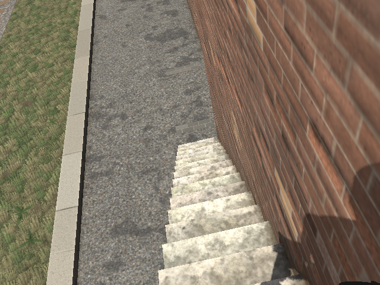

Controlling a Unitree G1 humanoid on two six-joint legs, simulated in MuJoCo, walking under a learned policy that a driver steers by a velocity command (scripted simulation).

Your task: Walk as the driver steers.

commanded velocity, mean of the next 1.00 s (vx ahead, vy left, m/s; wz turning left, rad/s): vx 0.30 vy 0.00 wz -0.12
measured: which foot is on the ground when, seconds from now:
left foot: up 0.00-0.06, down 0.08-1.00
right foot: down 0.00-1.00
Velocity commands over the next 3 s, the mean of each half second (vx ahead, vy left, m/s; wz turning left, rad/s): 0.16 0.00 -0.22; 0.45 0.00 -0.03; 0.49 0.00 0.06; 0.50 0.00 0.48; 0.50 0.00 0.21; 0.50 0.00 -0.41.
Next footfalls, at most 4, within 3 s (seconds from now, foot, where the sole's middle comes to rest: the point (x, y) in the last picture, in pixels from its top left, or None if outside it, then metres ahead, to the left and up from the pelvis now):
0.08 left None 0.03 0.16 -0.75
1.42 right None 0.29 -0.15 -0.94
1.76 left None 0.33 0.21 -0.94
2.16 right None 0.52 0.00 -1.14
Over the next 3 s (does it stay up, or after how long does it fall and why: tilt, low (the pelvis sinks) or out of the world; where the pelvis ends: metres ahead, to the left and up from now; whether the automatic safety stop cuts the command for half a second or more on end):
stays up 0.77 0.13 -0.61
